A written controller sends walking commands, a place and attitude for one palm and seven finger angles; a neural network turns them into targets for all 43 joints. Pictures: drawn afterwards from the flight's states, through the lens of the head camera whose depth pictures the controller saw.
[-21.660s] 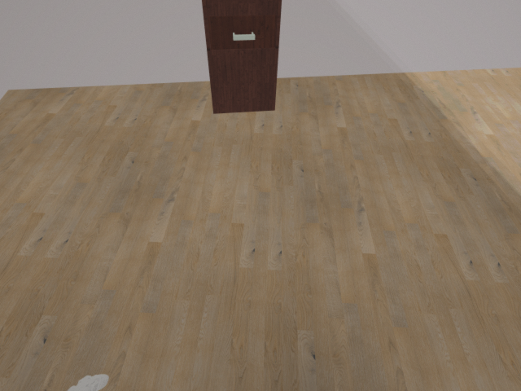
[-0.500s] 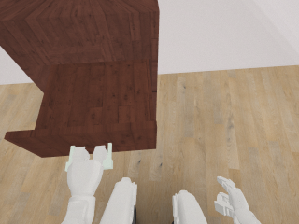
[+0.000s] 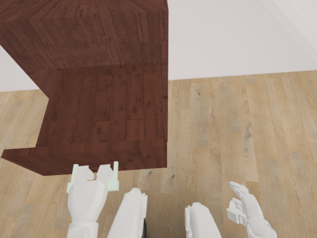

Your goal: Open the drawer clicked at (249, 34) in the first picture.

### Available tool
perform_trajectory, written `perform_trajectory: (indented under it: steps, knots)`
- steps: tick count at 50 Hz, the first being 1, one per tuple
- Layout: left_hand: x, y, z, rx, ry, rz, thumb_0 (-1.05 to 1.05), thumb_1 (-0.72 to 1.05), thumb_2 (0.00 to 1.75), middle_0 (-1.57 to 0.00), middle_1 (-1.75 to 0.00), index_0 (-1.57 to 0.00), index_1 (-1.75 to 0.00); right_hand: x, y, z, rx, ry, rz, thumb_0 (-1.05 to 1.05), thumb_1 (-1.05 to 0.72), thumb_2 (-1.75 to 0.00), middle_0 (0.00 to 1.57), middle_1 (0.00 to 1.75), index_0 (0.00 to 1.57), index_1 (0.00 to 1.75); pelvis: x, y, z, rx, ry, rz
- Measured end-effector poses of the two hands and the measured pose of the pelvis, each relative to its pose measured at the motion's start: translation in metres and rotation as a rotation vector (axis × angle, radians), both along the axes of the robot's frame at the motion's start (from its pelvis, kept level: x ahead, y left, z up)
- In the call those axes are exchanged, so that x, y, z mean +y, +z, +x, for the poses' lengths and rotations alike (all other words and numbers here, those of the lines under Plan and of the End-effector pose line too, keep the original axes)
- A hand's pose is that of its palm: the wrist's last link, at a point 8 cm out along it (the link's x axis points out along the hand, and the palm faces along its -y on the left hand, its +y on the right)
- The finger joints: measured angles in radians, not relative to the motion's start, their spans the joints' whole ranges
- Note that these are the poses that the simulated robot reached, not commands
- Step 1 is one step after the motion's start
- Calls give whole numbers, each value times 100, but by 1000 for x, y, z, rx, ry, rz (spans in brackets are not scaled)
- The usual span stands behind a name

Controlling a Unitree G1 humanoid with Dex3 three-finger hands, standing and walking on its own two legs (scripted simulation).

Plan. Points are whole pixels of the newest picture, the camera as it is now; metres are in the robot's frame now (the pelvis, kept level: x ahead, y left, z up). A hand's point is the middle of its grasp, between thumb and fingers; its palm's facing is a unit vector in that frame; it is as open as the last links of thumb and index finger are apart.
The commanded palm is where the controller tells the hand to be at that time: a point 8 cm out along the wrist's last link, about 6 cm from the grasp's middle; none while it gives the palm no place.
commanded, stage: pull the drawer open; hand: left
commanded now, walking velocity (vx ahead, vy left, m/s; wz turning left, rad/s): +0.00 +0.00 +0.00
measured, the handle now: (94, 177) +0.27 +0.20 -0.06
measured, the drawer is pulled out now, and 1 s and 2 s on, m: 0.27 0.29 0.29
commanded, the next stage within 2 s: open the thumb to release the handle in 0.62 s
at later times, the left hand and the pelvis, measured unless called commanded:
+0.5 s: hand (96, 209) +0.19 +0.19 -0.08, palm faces -0.08 -0.11 -0.99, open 5.6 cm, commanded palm +0.15 +0.18 -0.03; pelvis +0.00 -0.01 -0.01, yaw +0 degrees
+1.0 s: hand (94, 205) +0.20 +0.19 -0.08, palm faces -0.05 -0.10 -0.99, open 7.5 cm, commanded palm +0.17 +0.19 -0.03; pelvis -0.01 -0.01 -0.01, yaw +0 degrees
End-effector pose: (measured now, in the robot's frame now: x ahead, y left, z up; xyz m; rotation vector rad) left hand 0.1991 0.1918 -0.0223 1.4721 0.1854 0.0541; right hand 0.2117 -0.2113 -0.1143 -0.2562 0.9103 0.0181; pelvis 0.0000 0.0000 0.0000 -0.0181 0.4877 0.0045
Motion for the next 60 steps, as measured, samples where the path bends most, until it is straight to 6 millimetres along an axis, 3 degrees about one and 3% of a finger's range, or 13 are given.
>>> perform_trajectory:
  steps: [28,43,49,60]
  knots:
    - [-4,1,-27,12,1,-10,2,70,77,-33,-135,-42,-135,4,-8,10,-51,32,25,1,-91,-89,20,30,20,29,-6,-10,-4,-1,1,10]
    - [1,-2,-20,-38,-18,4,1,67,78,-35,-134,-42,-134,-2,-16,7,-30,31,-1,1,-91,-89,20,30,20,29,-8,-16,-6,7,4,9]
    - [4,-2,-18,-30,31,-2,0,47,71,-37,-131,-39,-131,-3,-18,-2,-4,14,3,1,-91,-89,20,30,20,29,-7,-14,-7,3,4,9]
    - [7,-1,-18,-17,10,-8,0,-18,43,-33,-124,-35,-123,-5,-12,-12,7,-8,-11,1,-91,-89,20,30,20,29,-5,-9,-9,-4,1,3]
